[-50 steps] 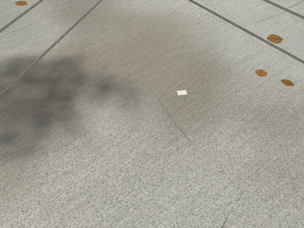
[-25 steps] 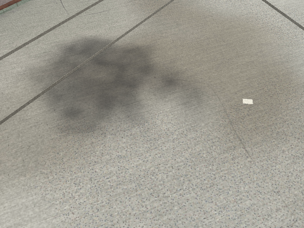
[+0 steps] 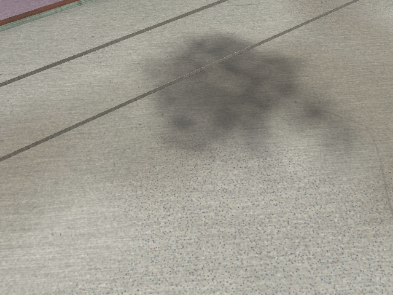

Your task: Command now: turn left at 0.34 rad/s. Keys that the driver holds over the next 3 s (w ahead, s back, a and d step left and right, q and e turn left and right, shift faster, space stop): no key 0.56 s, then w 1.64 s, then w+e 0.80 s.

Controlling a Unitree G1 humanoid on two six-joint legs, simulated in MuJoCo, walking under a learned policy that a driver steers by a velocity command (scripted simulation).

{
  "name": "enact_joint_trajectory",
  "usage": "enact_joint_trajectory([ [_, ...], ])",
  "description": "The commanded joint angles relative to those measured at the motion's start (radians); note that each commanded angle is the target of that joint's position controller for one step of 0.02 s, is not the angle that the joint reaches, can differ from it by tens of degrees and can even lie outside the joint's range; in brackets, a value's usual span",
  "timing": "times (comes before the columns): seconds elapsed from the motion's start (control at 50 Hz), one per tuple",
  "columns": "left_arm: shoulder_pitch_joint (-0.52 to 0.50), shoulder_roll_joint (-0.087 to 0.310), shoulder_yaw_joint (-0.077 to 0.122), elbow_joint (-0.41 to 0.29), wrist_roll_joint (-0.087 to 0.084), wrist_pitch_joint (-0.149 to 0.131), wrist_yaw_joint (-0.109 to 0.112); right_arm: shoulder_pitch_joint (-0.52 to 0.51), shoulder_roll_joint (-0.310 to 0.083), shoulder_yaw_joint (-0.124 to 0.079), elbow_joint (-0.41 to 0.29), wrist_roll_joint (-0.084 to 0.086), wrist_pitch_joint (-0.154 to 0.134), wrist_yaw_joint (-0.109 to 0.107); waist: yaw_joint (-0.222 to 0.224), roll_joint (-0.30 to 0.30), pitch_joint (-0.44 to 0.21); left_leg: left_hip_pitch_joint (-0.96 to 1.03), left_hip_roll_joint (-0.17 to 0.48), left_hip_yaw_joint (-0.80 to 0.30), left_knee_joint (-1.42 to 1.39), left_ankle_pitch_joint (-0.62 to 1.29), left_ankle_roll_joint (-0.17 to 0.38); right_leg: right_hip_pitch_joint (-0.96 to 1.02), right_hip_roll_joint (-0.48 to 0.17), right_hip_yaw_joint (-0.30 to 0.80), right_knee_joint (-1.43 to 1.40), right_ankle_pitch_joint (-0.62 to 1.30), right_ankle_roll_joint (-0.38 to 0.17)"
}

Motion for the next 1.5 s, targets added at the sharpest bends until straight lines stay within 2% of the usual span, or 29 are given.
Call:
enact_joint_trajectory([
  [0.02,-0.087,0.150,0.054,-0.071,-0.014,-0.018,-0.013,0.016,-0.081,-0.023,-0.059,-0.001,-0.008,-0.014,-0.020,-0.136,-0.037,-0.009,-0.005,0.023,-0.141,-0.045,0.035,0.097,-0.293,0.193,-0.047,0.441,-0.215],
  [0.08,-0.118,0.123,0.039,-0.043,-0.031,0.009,-0.035,0.041,-0.069,-0.031,-0.043,0.049,-0.027,0.002,-0.055,-0.096,-0.052,0.258,-0.070,0.078,-0.445,0.281,0.112,-0.032,-0.215,0.140,0.075,0.196,-0.111],
  [0.1,-0.039,0.056,0.022,-0.032,-0.014,0.019,-0.046,0.050,-0.111,-0.049,-0.061,0.055,-0.037,-0.004,-0.033,-0.011,-0.127,0.428,-0.018,0.010,-0.427,0.530,0.188,-0.107,-0.132,0.065,0.178,0.086,-0.031],
  [0.12,0.054,-0.002,0.007,-0.058,-0.008,0.013,-0.041,0.067,-0.227,-0.071,-0.096,0.077,-0.047,-0.020,0.009,0.168,-0.221,0.599,0.199,-0.277,-0.420,0.895,0.404,-0.255,-0.017,0.040,0.352,-0.257,0.070],
  [0.14,-0.025,0.076,0.023,-0.080,-0.015,-0.001,-0.034,0.104,-0.203,-0.074,-0.099,0.049,-0.066,-0.020,-0.081,0.132,-0.179,0.567,0.288,-0.410,-0.467,0.705,0.441,-0.370,0.002,0.188,0.490,-0.449,0.092],
  [0.24,0.008,0.072,0.014,-0.026,-0.008,-0.005,-0.011,-0.027,-0.069,-0.030,-0.098,0.069,-0.076,-0.009,0.011,0.040,-0.064,0.206,0.204,-0.191,-0.469,0.700,0.330,-0.262,-0.060,0.249,0.764,-0.303,0.100],
  [0.32,0.155,0.017,-0.010,0.047,-0.013,0.011,-0.064,-0.123,-0.071,-0.018,-0.123,0.052,-0.061,0.016,0.042,0.016,-0.084,0.121,0.127,-0.118,-0.332,0.647,0.269,-0.076,-0.074,0.216,0.521,-0.041,0.144],
  [0.36,0.202,0.017,-0.011,0.055,-0.054,0.007,-0.086,-0.135,-0.064,-0.009,-0.109,0.073,-0.034,0.058,0.068,-0.029,-0.062,0.093,0.099,-0.130,-0.259,0.520,0.230,0.000,-0.058,0.175,0.292,0.171,0.134],
  [0.42,-0.041,0.131,0.001,-0.035,-0.059,-0.003,-0.070,0.044,-0.114,-0.036,-0.088,0.078,-0.014,0.041,-0.118,-0.081,-0.054,0.267,-0.032,-0.021,-0.236,0.180,0.112,-0.207,-0.063,0.224,0.148,0.164,-0.014],
  [0.46,-0.083,0.100,-0.003,-0.029,-0.067,-0.007,-0.071,-0.043,-0.111,-0.038,-0.113,0.052,-0.022,0.026,-0.108,-0.058,-0.055,0.329,-0.018,-0.014,-0.237,0.235,0.112,-0.286,-0.058,0.231,0.114,0.017,-0.006],
  [0.5,-0.043,0.066,-0.013,-0.012,-0.078,-0.002,-0.071,-0.090,-0.089,-0.030,-0.119,0.070,-0.032,0.033,-0.058,-0.022,-0.051,0.292,-0.005,-0.044,-0.278,0.306,0.134,-0.214,-0.044,0.210,0.132,0.044,0.026],
  [0.56,0.040,0.065,-0.016,0.027,-0.066,0.009,-0.068,-0.095,-0.076,-0.031,-0.125,0.072,-0.030,0.041,-0.031,-0.020,-0.058,0.293,-0.003,-0.057,-0.296,0.354,0.146,-0.157,-0.036,0.189,0.132,0.061,0.034],
  [0.6,0.068,0.108,0.004,0.029,-0.047,0.019,-0.053,-0.026,-0.149,-0.069,-0.112,0.050,-0.018,0.021,-0.049,-0.012,-0.013,0.282,-0.008,-0.066,-0.341,0.010,0.197,-0.201,-0.009,0.167,0.133,-0.224,-0.004],
  [0.68,0.058,0.029,-0.013,0.010,-0.003,-0.003,-0.026,0.075,-0.106,-0.061,-0.083,0.041,-0.057,-0.039,-0.072,0.125,0.036,0.291,0.229,-0.460,-0.594,-0.397,0.399,-0.252,0.039,0.165,0.359,-0.181,-0.054],
  [0.74,0.075,0.008,-0.019,0.003,-0.003,-0.019,-0.020,-0.014,-0.094,-0.043,-0.077,0.048,-0.060,-0.051,0.001,0.065,0.062,0.166,0.183,-0.343,-0.594,-0.324,0.342,-0.055,0.062,0.142,0.206,-0.170,-0.088],
  [0.8,0.307,0.026,-0.012,0.084,0.011,-0.051,-0.035,-0.106,-0.090,-0.046,-0.101,-0.001,-0.027,-0.034,0.088,-0.017,0.032,-0.008,0.089,-0.196,-0.323,-0.200,0.313,0.241,0.044,0.180,0.084,-0.051,-0.115],
  [0.84,0.340,0.129,0.008,0.065,0.000,-0.068,-0.022,-0.165,-0.011,-0.022,-0.130,-0.027,-0.040,0.001,0.109,-0.189,0.136,-0.402,-0.068,-0.085,0.113,-0.245,0.164,0.320,-0.354,0.768,-0.177,-0.049,-0.384],
  [0.86,0.318,0.079,-0.005,0.079,0.005,-0.064,-0.024,-0.135,-0.020,-0.026,-0.101,-0.016,-0.053,-0.012,0.078,-0.089,0.177,-0.502,-0.026,-0.177,0.199,-0.188,0.159,0.344,-0.380,0.744,-0.198,-0.107,-0.369],
  [1.0,0.308,-0.009,-0.050,0.139,0.041,-0.041,-0.018,-0.129,0.016,-0.006,-0.040,-0.013,-0.047,0.021,0.014,-0.060,0.122,-0.346,0.022,-0.080,0.111,0.360,0.099,0.167,-0.158,0.333,-0.176,0.190,-0.231],
  [1.08,0.392,0.028,-0.045,0.213,0.008,-0.043,-0.051,-0.263,0.034,0.009,-0.052,0.002,-0.034,0.018,0.064,-0.069,0.149,-0.179,-0.003,-0.007,-0.285,0.566,0.078,0.078,-0.086,0.258,-0.171,0.165,-0.215],
  [1.1,0.324,0.089,-0.004,0.204,-0.154,-0.009,-0.004,-0.392,-0.029,-0.019,-0.102,0.136,-0.069,0.010,0.076,-0.007,0.277,-0.145,-0.032,-0.027,-0.378,0.565,0.079,-0.017,-0.106,0.280,-0.104,0.224,-0.139],
  [1.2,0.383,0.064,0.010,0.260,-0.098,0.032,0.033,-0.296,0.000,-0.009,-0.041,0.095,-0.083,0.038,0.054,-0.049,0.124,-0.028,-0.013,-0.069,-0.461,0.640,0.125,0.133,-0.126,0.287,0.173,0.222,-0.112],
  [1.26,0.297,0.079,0.020,0.241,-0.080,0.040,0.009,0.131,-0.085,-0.056,0.115,0.083,-0.077,0.010,-0.173,-0.039,-0.082,0.538,-0.005,-0.032,-0.409,0.588,0.190,-0.090,-0.041,0.246,0.709,0.367,-0.067],
  [1.28,0.386,-0.036,0.000,0.235,-0.063,0.029,0.001,0.243,-0.133,-0.055,0.156,0.054,-0.072,0.004,-0.146,0.162,-0.218,0.907,0.172,-0.174,-0.126,0.930,0.255,-0.448,0.063,0.239,1.167,-0.448,-0.021],
  [1.3,0.529,-0.032,-0.019,0.243,-0.108,0.000,-0.010,0.295,-0.134,-0.054,0.157,0.057,-0.069,0.001,-0.139,0.223,-0.413,1.071,0.318,-0.466,-0.096,0.835,0.406,-0.610,0.111,0.430,1.345,-0.527,-0.013],
  [1.32,0.450,0.009,-0.016,0.193,-0.148,-0.019,-0.012,0.326,-0.195,-0.082,0.193,0.089,-0.051,-0.001,-0.171,0.232,-0.450,1.055,0.373,-0.667,-0.329,0.249,0.483,-0.738,0.065,0.410,1.346,-0.409,-0.004],
  [1.36,0.199,0.112,0.009,0.117,-0.129,-0.019,0.024,0.019,-0.105,-0.050,0.126,0.079,-0.051,-0.019,-0.089,-0.045,-0.143,0.585,0.312,-0.624,-0.592,-0.152,0.397,-0.731,-0.037,0.291,1.169,-0.095,0.003],
  [1.4,0.228,0.060,0.010,0.137,-0.075,0.015,0.039,-0.095,-0.067,-0.039,0.127,0.057,-0.084,-0.017,0.004,-0.051,-0.027,0.229,0.265,-0.526,-0.620,0.097,0.382,-0.546,-0.111,0.343,1.026,0.007,0.037],
  [1.5,0.119,0.020,0.006,0.092,-0.058,0.018,0.035,-0.025,-0.095,-0.051,0.192,0.063,-0.082,-0.045,0.003,0.049,0.013,0.104,0.141,-0.228,-0.654,0.307,0.343,-0.468,-0.137,0.302,0.634,0.150,0.068],
])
